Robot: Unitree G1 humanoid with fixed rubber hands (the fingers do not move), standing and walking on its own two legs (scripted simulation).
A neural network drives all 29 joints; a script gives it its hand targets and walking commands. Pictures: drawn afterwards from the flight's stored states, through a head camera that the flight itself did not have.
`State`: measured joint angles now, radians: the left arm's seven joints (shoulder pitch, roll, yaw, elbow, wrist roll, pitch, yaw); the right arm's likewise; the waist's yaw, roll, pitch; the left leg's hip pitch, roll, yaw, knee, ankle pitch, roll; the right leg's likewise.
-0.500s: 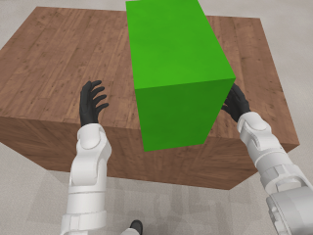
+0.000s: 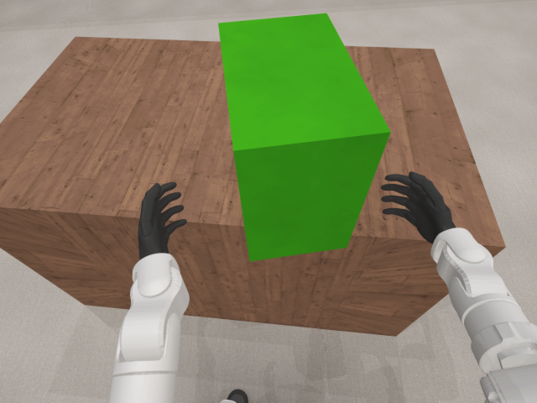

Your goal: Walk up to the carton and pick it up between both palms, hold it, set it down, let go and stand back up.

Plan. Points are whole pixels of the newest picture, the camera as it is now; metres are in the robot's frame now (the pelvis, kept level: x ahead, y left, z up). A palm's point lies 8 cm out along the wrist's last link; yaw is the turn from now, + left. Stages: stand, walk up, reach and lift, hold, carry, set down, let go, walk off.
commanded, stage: set down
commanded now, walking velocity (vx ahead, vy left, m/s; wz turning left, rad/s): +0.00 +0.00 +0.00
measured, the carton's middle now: (286, 142) +0.54 +0.08 +0.06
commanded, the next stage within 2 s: none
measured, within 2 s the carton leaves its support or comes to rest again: neither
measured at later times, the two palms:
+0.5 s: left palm (156, 275) +0.25 +0.20 +0.08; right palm (471, 278) +0.34 -0.21 +0.03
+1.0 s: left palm (170, 315) +0.22 +0.18 +0.03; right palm (498, 315) +0.31 -0.25 +0.01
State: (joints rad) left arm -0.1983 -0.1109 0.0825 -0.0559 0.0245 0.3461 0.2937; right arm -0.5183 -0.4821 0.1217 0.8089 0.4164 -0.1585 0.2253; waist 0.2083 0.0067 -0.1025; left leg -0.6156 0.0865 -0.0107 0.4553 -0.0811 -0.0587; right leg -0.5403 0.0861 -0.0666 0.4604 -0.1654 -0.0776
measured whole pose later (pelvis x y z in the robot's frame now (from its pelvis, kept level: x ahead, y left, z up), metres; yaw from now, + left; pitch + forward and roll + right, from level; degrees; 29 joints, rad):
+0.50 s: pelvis +0.02 +0.00 +0.00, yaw +1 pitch +10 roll -1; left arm 0.11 -0.11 -0.02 -0.31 0.02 0.35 0.30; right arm -0.15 -0.48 0.08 0.63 0.45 -0.21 0.28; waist 0.14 -0.06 -0.09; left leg -0.51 0.08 -0.01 0.46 -0.12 -0.06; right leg -0.43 0.08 -0.07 0.46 -0.21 -0.08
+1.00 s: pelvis +0.05 -0.01 +0.01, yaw +1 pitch +7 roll +0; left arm 0.37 -0.11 -0.05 -0.17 0.02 0.19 0.30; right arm 0.07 -0.48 0.08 0.65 0.46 -0.33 0.27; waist 0.11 -0.06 -0.09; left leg -0.40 0.07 -0.02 0.46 -0.18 -0.06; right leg -0.32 0.07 -0.07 0.46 -0.27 -0.08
